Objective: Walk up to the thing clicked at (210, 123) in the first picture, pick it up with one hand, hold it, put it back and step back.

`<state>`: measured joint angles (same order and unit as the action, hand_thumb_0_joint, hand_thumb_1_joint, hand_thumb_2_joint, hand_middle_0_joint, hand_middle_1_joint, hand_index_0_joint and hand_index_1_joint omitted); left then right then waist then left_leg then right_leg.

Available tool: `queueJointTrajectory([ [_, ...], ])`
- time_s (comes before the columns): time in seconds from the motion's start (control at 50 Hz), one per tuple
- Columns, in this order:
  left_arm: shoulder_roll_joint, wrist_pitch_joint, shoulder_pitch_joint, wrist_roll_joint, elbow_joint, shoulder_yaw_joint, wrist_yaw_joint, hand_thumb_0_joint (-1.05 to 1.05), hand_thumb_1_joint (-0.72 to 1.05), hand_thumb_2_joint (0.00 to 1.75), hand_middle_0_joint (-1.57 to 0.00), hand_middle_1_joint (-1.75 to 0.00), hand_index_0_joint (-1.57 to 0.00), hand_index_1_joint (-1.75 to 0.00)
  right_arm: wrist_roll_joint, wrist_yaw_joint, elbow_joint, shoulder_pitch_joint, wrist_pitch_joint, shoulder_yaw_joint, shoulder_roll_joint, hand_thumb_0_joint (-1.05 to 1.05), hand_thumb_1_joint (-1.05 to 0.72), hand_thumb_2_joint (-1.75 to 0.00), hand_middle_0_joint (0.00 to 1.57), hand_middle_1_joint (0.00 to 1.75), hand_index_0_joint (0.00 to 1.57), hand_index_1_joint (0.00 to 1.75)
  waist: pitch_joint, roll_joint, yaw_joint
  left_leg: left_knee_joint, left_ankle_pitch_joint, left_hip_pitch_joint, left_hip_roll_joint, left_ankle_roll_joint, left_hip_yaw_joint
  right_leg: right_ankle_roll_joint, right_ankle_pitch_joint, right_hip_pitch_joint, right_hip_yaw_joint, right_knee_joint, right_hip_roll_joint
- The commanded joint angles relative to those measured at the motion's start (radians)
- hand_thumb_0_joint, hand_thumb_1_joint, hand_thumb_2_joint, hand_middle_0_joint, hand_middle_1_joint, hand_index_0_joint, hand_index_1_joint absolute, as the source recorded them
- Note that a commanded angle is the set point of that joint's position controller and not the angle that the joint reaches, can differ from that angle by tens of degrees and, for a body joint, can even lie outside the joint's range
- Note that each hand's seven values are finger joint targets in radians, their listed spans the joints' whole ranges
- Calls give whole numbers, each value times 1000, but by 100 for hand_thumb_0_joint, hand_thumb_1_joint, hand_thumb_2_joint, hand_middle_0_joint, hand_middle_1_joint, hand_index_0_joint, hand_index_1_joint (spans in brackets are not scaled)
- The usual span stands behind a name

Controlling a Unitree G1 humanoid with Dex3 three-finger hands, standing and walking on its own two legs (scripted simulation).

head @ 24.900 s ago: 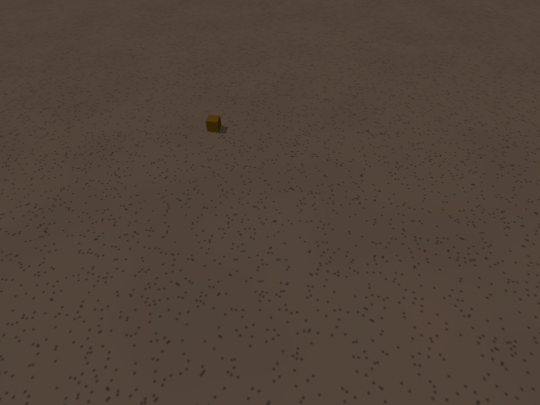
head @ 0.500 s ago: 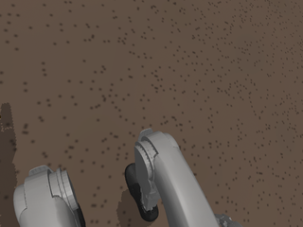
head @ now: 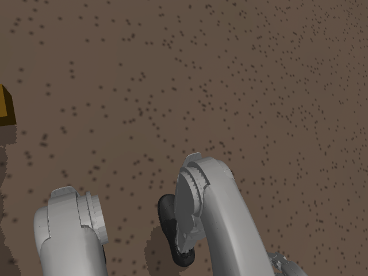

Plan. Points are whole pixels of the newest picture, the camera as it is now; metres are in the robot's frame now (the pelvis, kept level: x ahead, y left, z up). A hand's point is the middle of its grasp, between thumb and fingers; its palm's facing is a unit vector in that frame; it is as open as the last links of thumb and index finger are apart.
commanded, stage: close in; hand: left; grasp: from above
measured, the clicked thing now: out of the picture +0.52 +0.31 -0.29
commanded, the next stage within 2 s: rest palm in 0.12 s
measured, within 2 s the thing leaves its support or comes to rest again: neither
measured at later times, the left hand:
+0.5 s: hand out of the picture +0.50 +0.30 -0.22, palm faces -0.50 -0.06 -0.86, open 13.1 cm
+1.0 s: hand out of the picture +0.50 +0.31 -0.26, palm faces -0.48 -0.09 -0.87, open 12.8 cm
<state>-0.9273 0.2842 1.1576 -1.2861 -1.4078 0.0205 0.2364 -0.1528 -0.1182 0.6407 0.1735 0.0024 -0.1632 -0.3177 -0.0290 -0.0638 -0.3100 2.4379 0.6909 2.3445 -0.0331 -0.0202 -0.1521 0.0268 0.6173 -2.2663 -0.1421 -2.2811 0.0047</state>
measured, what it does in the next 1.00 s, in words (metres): stands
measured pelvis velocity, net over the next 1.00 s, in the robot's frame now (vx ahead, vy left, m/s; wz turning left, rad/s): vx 0.00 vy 0.00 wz -0.06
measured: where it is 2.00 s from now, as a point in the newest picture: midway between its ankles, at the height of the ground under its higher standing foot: (139, 261)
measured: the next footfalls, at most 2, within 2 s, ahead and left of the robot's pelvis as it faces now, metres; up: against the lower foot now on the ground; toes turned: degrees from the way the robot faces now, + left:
none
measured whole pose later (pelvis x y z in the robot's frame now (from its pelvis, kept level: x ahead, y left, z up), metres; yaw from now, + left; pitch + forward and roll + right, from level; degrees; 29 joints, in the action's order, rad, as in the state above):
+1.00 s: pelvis +0.00 +0.00 -0.01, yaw -3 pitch +31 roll -15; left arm -1.08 0.24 1.13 -1.35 -1.60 -0.11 0.43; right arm -0.21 -0.16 0.56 0.17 0.11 -0.28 -0.35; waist -0.16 -0.13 -0.41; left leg 2.51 0.73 2.35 -0.01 -0.02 -0.20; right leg 0.04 0.62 -2.27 -0.19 -2.31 0.03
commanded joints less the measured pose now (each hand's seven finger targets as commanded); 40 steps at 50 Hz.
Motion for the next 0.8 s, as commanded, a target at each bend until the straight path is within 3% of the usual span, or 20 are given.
queueJointTrajectory([
  [0.0, -152, -5, 302, -18, 59, -18, 82, 0, -31, 85, -27, -85, -28, -84, -1, 2, 10, 260, -10, 74, -284, 0, -90, -90, 20, 30, 20, 30, 639, 522, -74, -286, -281, -644, 29, 22, 18, -72, -212, 248, -74, 175, 30],
  [0.06, -197, -32, 296, -42, 21, -47, 116, 0, -28, 85, -30, -83, -30, -83, 2, -4, -16, 244, -14, 65, -280, 0, -90, -90, 20, 30, 20, 30, 654, 524, -62, -287, -303, -606, 22, 14, 35, -70, -250, 292, -65, 173, 31],
  [0.18, -231, -55, 326, -41, 20, -82, 167, 0, -29, 79, -29, -79, -29, -78, 9, -6, -54, 234, 4, 50, -286, 0, -90, -90, 20, 30, 20, 30, 674, 510, -88, -278, -291, -594, 22, 5, 42, -69, -257, 323, -56, 175, 35],
  [0.26, -206, -62, 307, -39, -75, -67, 177, 0, -37, 87, -24, -80, -22, -81, 8, -4, -52, 237, 26, 35, -287, 0, -90, -90, 20, 30, 20, 30, 581, 439, -121, -263, -183, -494, 20, -7, 46, -69, -176, 290, -55, 190, 40],
  [0.36, -252, -50, 302, -33, -110, -67, 180, 0, -38, 88, -25, -78, -23, -80, -2, 2, -38, 234, 54, 12, -295, 0, -90, -90, 20, 30, 20, 30, 567, 399, -123, -234, -123, -421, 20, -19, 63, -61, -127, 344, -49, 206, 49],
  [0.38, -258, -46, 302, -33, -112, -72, 179, 0, -37, 87, -25, -79, -23, -81, -5, 2, -46, 233, 61, 7, -299, 0, -90, -90, 20, 30, 20, 30, 556, 395, -135, -238, -125, -427, 22, -18, 56, -60, -128, 345, -53, 202, 48],
  [0.44, -320, -30, 318, -37, -80, -95, 187, 0, -37, 87, -25, -79, -23, -81, -11, 6, -52, 234, 71, -6, -311, 0, -90, -90, 20, 30, 20, 30, 612, 433, -126, -231, -154, -472, 29, -10, 47, -61, -147, 377, -61, 190, 51],
  [0.52, -324, -13, 325, -41, -57, -86, 205, 0, -37, 87, -25, -78, -23, -80, -23, 9, -29, 240, 78, -17, -318, 0, -90, -90, 20, 30, 20, 30, 602, 476, -128, -216, -171, -498, 33, 0, 42, -66, -163, 365, -71, 180, 53],
  [0.54, -322, -12, 314, -47, -72, -90, 210, 0, -38, 88, -25, -77, -23, -80, -28, 9, -27, 250, 82, -12, -331, 0, -90, -90, 20, 30, 20, 30, 570, 487, -136, -211, -181, -517, 35, 7, 31, -69, -167, 327, -79, 175, 49],
  [0.62, -377, -11, 293, -71, -53, -125, 236, 0, -36, 88, -28, -74, -25, -77, -33, 5, -54, 229, 86, -14, -342, 0, -90, -90, 20, 30, 20, 30, 599, 546, -124, -216, -233, -580, 45, 19, 13, -73, -201, 331, -91, 149, 52],
  [0.66, -331, -16, 275, -73, -84, -110, 243, 0, -35, 88, -27, -73, -24, -76, -42, -3, -57, 225, 92, -11, -350, 0, -90, -90, 20, 30, 20, 30, 557, 541, -145, -205, -266, -583, 48, 24, 2, -71, -222, 302, -98, 142, 48],
  [0.68, -362, -22, 259, -75, -85, -129, 249, 0, -34, 87, -28, -75, -25, -77, -42, -7, -44, 228, 93, -16, -338, 0, -90, -90, 20, 30, 20, 30, 556, 547, -136, -207, -259, -569, 47, 17, 15, -68, -224, 331, -94, 145, 57],
  [0.7, -362, -25, 262, -75, -93, -135, 252, 0, -34, 89, -28, -73, -25, -77, -47, -9, -52, 229, 96, -12, -353, 0, -90, -90, 20, 30, 20, 30, 532, 519, -148, -194, -244, -546, 47, 15, 14, -68, -215, 314, -93, 149, 52],
  [0.74, -380, -33, 245, -77, -95, -153, 257, 0, -32, 88, -31, -72, -27, -75, -49, -12, -51, 236, 98, -14, -356, 0, -90, -90, 20, 30, 20, 30, 527, 510, -144, -180, -276, -534, 45, 14, 20, -69, -239, 338, -94, 153, 53],
  [0.78, -355, -38, 246, -71, -86, -138, 254, 0, -32, 86, -30, -72, -27, -75, -49, -17, -55, 231, 102, -12, -352, 0, -90, -90, 20, 30, 20, 30, 527, 512, -148, -182, -274, -533, 46, 11, 22, -68, -242, 347, -92, 156, 58],
])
